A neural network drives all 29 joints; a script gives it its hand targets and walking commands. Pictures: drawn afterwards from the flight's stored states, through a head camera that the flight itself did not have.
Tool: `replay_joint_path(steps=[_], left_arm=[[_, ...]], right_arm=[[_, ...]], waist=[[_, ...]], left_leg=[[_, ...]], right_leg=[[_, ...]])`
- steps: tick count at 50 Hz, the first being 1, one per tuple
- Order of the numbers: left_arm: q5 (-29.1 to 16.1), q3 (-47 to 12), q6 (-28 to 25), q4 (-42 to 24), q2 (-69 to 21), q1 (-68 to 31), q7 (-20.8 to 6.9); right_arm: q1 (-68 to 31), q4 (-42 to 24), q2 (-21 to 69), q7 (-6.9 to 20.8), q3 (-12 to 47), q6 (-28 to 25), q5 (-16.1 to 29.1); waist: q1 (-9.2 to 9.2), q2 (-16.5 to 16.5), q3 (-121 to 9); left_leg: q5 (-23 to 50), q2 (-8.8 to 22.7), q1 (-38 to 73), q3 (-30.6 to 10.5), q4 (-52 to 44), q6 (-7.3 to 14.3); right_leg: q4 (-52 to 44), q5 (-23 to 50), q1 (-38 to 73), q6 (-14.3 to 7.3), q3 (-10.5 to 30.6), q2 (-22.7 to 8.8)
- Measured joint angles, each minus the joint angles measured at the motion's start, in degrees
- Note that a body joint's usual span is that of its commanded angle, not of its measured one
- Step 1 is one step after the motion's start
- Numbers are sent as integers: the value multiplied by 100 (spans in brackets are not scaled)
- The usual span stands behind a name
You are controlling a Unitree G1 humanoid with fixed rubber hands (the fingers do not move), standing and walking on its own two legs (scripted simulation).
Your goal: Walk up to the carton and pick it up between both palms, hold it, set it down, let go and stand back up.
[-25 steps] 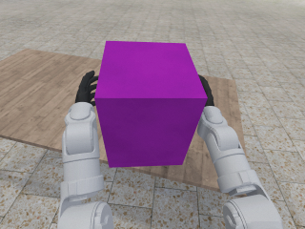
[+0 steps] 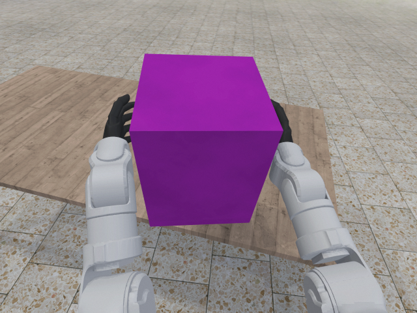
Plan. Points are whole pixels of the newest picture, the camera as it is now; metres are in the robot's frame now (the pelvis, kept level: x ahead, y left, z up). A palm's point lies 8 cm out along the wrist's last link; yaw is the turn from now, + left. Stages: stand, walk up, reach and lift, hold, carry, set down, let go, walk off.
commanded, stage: hold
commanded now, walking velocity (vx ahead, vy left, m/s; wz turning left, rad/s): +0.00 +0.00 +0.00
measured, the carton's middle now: (200, 143) +0.39 -0.01 +0.17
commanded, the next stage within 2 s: none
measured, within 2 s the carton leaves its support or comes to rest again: neither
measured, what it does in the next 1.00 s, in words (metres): stands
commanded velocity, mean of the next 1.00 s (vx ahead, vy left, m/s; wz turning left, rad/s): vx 0.00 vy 0.00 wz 0.00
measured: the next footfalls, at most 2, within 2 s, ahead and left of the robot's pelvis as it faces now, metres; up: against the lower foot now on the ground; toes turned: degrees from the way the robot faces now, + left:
none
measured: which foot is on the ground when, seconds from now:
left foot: down 0.00-1.00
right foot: down 0.00-1.00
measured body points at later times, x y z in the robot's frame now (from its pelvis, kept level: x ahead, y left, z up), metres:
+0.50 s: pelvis +0.00 +0.00 +0.00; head -0.03 +0.03 +0.45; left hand +0.38 +0.16 +0.20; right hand +0.38 -0.14 +0.18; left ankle +0.00 +0.13 -0.75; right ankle +0.05 -0.13 -0.75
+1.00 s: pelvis +0.00 +0.00 +0.00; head -0.04 +0.02 +0.45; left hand +0.38 +0.15 +0.20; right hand +0.37 -0.14 +0.18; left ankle +0.00 +0.13 -0.75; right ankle +0.05 -0.13 -0.75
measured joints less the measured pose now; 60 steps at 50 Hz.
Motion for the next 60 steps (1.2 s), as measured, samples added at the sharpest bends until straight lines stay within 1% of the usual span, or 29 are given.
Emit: replay_joint_path(steps=[5, 11, 17, 24, 30, 38, 43, 47, 53, 58, 60], left_arm=[[115, 107, 79, 128, -46, -134, -34], [13, 57, 112, -107, 10, -85, -26], [91, 98, 138, -20, 32, -181, -81], [29, -44, 175, -448, 38, 90, -73], [151, 25, 177, -212, -61, 20, -69], [89, -38, 157, -262, -28, -13, -29], [142, 89, 168, -52, -24, -168, -59], [113, 39, 195, -181, 5, -120, -63], [172, 139, 147, 17, -5, -187, -129], [87, 71, 111, -94, 28, -111, -114], [82, 100, 86, -41, 31, -156, -112]], right_arm=[[-78, 214, -17, 30, 8, -14, -49], [-42, 41, -9, -27, 76, -69, 11], [-134, 130, 28, -11, 0, -33, -29], [66, -225, 3, -99, 158, -42, 127], [56, -29, -4, -21, 80, -13, 44], [65, -103, -39, -35, 100, -81, 55], [-99, 125, 3, 40, 9, -54, -32], [-55, 28, 18, 18, 29, -80, 0], [-81, 162, 60, 11, -11, -67, -86], [-9, 6, 24, -45, 72, -83, -13], [-55, 46, 42, -37, 27, -91, -33]], waist=[[78, -28, 80], [99, -62, 87], [145, -99, 105], [41, -61, 181], [74, -37, 173], [99, -48, 169], [119, -94, 162], [97, -88, 162], [98, -95, 185], [96, -88, 167], [108, -98, 148]], left_leg=[[13, -3, 53, 42, -35, 4], [0, 3, -10, 15, 7, -1], [11, -5, 12, 15, -26, 5], [-38, -11, 5, -43, 68, 8], [-34, -22, 54, 19, 42, 31], [-24, 4, 41, 38, 49, 14], [22, 5, 77, 52, -25, 3], [25, 17, 57, 21, -6, -15], [56, 0, 76, 13, -43, -7], [45, 5, 24, 4, 3, -11], [48, 1, 10, 13, 1, -7]], right_leg=[[39, -15, 6, -3, 40, -4], [42, -20, -25, -4, 14, 3], [22, -23, -2, -3, 12, -5], [-25, -22, 84, 16, -43, -6], [18, -36, 82, 24, 16, -19], [27, -26, 64, 8, 32, 8], [38, -25, 60, -10, 41, 7], [17, -17, 74, -19, 9, 19], [43, -26, 73, -18, -2, -1], [43, -20, 48, -17, -13, 6], [61, -24, 24, -17, -4, 1]])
